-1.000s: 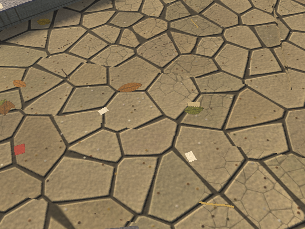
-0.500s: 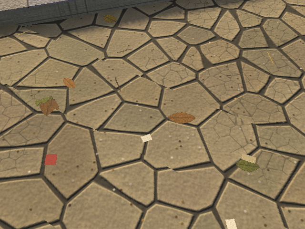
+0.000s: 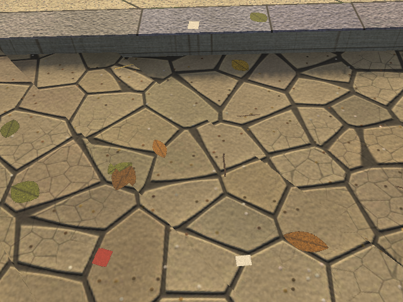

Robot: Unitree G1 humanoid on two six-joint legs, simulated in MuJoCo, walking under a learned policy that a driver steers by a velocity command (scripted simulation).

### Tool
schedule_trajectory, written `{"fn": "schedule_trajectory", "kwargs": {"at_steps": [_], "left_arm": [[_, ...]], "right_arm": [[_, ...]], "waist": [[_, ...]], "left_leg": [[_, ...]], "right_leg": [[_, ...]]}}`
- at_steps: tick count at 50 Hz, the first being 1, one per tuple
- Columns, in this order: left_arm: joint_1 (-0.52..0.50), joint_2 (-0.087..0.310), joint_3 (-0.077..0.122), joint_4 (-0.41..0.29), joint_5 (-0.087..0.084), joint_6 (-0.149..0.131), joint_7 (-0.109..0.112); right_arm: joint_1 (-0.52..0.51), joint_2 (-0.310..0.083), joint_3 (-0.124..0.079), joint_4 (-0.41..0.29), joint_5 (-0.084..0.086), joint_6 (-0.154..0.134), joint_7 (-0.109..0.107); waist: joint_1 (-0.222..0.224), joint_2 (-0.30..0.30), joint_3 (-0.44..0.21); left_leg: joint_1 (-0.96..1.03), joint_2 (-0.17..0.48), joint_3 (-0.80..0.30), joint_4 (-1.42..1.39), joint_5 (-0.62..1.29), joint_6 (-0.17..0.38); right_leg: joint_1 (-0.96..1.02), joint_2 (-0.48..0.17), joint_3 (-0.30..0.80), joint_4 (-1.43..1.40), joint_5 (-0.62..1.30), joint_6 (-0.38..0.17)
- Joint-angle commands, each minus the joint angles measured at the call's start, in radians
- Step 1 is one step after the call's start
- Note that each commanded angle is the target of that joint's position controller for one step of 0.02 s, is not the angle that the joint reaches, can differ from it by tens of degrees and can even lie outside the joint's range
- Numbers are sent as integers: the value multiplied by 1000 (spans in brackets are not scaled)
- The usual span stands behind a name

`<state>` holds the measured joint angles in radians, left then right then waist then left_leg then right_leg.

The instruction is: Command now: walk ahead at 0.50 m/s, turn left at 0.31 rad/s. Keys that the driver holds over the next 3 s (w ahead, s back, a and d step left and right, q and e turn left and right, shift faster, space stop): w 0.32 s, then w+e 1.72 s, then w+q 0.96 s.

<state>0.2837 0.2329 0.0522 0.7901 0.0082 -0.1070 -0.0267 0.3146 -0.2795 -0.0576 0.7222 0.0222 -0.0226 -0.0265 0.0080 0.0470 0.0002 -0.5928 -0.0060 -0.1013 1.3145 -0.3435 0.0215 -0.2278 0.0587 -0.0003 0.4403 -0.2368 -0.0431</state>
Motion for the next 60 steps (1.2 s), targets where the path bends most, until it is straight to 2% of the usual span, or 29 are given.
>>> {"fn": "schedule_trajectory", "kwargs": {"at_steps": [1,3,6,11,13,15,16,17,18,19,20,22,24,26,29,33,40,42,44,45,46,47,48,49,50,52,54,58,60], "left_arm": [[11,122,28,-22,-5,-23,6],[15,137,29,-7,-9,-17,11],[58,145,23,23,-23,3,23],[166,188,27,80,-32,26,23],[168,197,30,92,-32,40,27],[142,215,33,91,-32,50,33],[118,206,27,76,-23,51,35],[164,127,0,40,-9,37,31],[238,71,-23,57,-11,19,21],[145,183,13,45,-43,11,17],[63,199,20,12,-56,9,17],[35,170,27,14,-35,23,27],[93,115,21,33,-35,52,33],[65,106,24,15,-34,68,38],[1,101,27,-12,-24,61,31],[-125,85,21,-53,-26,46,3],[-292,92,10,-170,-27,63,-42],[-244,121,26,-178,-20,67,-46],[-27,196,71,-131,-21,72,-30],[123,250,95,-95,-26,79,-10],[124,362,105,-89,-35,74,0],[210,311,92,-113,-32,62,-11],[198,252,80,-94,-26,57,-13],[119,219,70,-98,-34,52,-11],[24,186,56,-124,-32,51,-8],[-48,173,48,-154,-14,51,5],[-41,192,53,-147,-16,49,13],[2,202,56,-119,-31,56,48],[68,218,61,-92,-28,63,51]], "right_arm": [[-24,-46,-14,-89,-12,-26,9],[-80,-49,-12,-107,-19,-35,18],[-234,11,13,-142,-19,-46,34],[-376,-9,10,-186,2,-59,61],[-376,-32,2,-192,1,-65,71],[-225,-89,-25,-152,-6,-64,66],[-55,-140,-48,-104,-11,-62,56],[108,-230,-69,-80,-40,-56,43],[138,-209,-62,-59,-23,-50,44],[109,-137,-42,-55,-17,-45,38],[22,-117,-32,-58,-11,-45,36],[-90,-63,-17,-56,-26,-59,43],[-126,-48,-20,-40,-32,-80,48],[-127,-63,-27,-14,-38,-93,45],[-94,-95,-38,24,-46,-100,31],[-72,-111,-39,49,-29,-99,18],[25,-172,-67,108,0,-45,3],[14,-199,-74,103,5,-31,-3],[0,-210,-71,101,5,-21,-3],[-1,-177,-57,89,-13,-28,-3],[105,-19,-9,50,-68,-57,17],[44,-97,-5,13,-16,-101,30],[-88,-140,-20,-15,28,-120,29],[-136,-136,-12,-35,20,-127,23],[-144,-140,-15,-23,-9,-123,14],[-105,-143,-24,-28,-29,-99,18],[-100,-103,-14,-42,-41,-83,21],[-274,-58,7,-96,-47,-97,28],[-348,-42,11,-117,-32,-102,38]], "waist": [[-11,-142,-4],[-10,-119,-2],[48,-124,31],[88,-119,71],[60,-133,54],[-40,-154,-53],[-119,-143,-160],[-143,10,-333],[-120,171,-452],[-141,89,-312],[-111,66,-148],[-38,29,-19],[8,53,-7],[18,33,23],[6,7,24],[-37,-9,63],[-85,-32,118],[-48,-12,61],[71,-14,-70],[142,-72,-151],[21,-351,-237],[110,-245,-451],[142,-152,-325],[103,-88,-198],[51,-28,-117],[-18,-55,-64],[-34,-62,-41],[19,-85,12],[64,-118,2]], "left_leg": [[-213,72,-48,-73,84,-4],[-218,94,-12,-242,199,-22],[-73,75,87,-565,379,-33],[-60,40,104,-765,366,-2],[-13,22,109,-808,291,32],[249,-27,149,-850,279,82],[524,13,108,-829,327,123],[957,276,-231,-782,333,241],[1076,435,-577,-902,190,332],[966,391,-502,-954,69,283],[786,355,-348,-1002,100,243],[535,269,-172,-1097,190,199],[420,244,-79,-1164,234,192],[381,238,6,-1193,309,192],[420,230,102,-1188,422,182],[421,197,222,-1168,401,141],[694,308,226,-1018,502,114],[716,303,254,-891,794,91],[647,255,302,-566,946,48],[397,214,312,-268,712,4],[-60,20,250,114,-293,-56],[-209,-38,46,238,-338,-64],[-304,22,14,209,-240,-41],[-319,61,29,131,-153,-28],[-254,92,32,52,-88,-32],[-130,118,21,-56,-31,-54],[-118,120,51,-112,-27,-74],[7,56,90,-586,385,-94],[132,-8,113,-723,539,-93]], "right_leg": [[147,-283,265,-199,407,-157],[155,-266,193,-219,508,-155],[86,-195,84,-263,471,-118],[254,-282,116,-250,442,-132],[319,-303,112,-192,571,-117],[307,-278,70,-15,865,-89],[181,-235,40,173,825,-61],[-187,-130,2,540,428,-10],[-404,-19,97,766,-355,10],[-503,-70,145,845,-332,5],[-527,-113,108,816,-228,6],[-439,-170,93,718,-93,20],[-346,-188,98,695,-33,38],[-373,-190,112,645,32,55],[-418,-186,127,520,236,63],[-366,-158,63,265,461,42],[-486,-148,25,91,252,-10],[-363,-91,-45,87,134,-41],[-53,-10,-91,57,129,-97],[260,-76,27,68,239,-147],[633,-309,453,147,449,-310],[775,-429,790,-30,251,-453],[724,-381,667,-74,246,-386],[578,-338,556,-86,269,-334],[402,-301,472,-101,358,-299],[203,-264,410,-149,467,-289],[106,-249,361,-162,578,-285],[-49,-100,196,-161,512,-185],[-79,-103,231,-174,382,-157]]}}
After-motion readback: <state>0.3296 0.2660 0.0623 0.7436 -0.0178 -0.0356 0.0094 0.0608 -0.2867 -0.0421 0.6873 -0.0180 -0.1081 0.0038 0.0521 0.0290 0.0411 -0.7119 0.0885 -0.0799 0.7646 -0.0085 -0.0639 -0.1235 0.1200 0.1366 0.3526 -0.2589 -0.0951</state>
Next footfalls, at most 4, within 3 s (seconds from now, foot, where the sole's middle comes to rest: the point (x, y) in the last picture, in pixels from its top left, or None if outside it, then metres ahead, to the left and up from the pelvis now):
0.32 left None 0.34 0.13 -0.78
0.90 right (259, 275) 0.61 -0.13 -0.81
1.34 left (238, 187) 0.98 -0.08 -0.81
1.92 right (330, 188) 1.00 -0.47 -0.85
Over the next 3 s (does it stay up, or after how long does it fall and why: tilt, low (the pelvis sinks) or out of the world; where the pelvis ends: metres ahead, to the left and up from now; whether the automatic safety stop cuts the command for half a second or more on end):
stays up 1.35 -0.85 -0.07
